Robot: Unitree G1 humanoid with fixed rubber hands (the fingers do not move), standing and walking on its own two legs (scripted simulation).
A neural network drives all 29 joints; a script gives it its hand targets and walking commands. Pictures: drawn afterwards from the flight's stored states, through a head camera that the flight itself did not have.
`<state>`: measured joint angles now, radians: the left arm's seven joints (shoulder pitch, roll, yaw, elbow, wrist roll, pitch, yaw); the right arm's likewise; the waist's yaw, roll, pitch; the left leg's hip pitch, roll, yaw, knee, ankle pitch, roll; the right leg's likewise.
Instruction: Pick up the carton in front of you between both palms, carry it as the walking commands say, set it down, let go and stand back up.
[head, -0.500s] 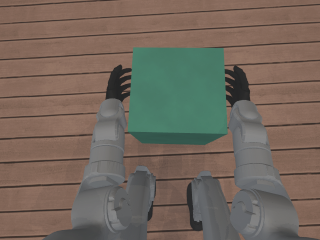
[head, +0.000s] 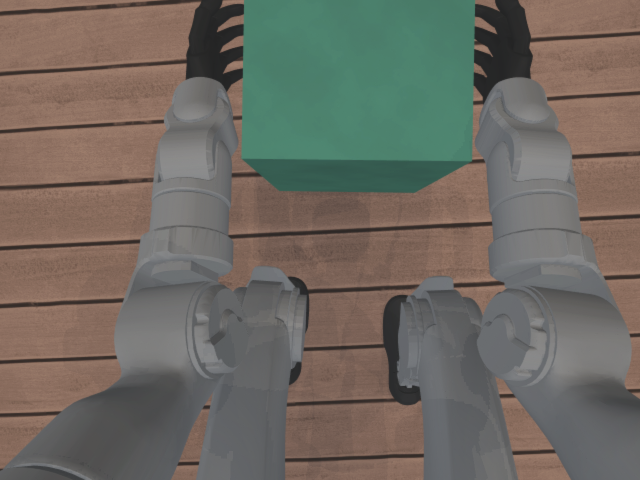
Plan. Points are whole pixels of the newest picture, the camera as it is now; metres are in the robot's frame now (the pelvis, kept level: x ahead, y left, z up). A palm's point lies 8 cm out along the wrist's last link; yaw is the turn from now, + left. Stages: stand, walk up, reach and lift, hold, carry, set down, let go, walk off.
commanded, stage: set down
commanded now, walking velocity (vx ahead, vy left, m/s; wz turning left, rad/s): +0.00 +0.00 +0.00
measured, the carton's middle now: (351, 98) +0.52 +0.03 -0.20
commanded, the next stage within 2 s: none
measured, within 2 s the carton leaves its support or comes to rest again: rests again in 1.48 s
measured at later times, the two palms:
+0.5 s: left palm (230, 85) +0.54 +0.19 -0.23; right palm (459, 91) +0.55 -0.11 -0.23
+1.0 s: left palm (227, 92) +0.54 +0.19 -0.24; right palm (459, 97) +0.55 -0.12 -0.24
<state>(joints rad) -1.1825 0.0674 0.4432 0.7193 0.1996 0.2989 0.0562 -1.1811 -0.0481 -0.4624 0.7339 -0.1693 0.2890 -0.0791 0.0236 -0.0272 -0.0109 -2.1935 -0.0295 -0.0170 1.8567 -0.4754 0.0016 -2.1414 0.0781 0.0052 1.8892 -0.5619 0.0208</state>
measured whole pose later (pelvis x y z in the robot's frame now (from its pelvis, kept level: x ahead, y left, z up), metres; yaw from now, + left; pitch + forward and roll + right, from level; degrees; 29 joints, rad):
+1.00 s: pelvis -0.01 +0.00 -0.09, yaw +0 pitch +36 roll -1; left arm -1.44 0.28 0.38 1.00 0.06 0.20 -0.02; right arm -1.43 -0.17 -0.37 0.94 -0.08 0.21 -0.04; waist 0.04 -0.01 0.35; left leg -2.28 -0.02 -0.01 2.20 -0.53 0.00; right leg -2.23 0.10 -0.01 2.24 -0.63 0.02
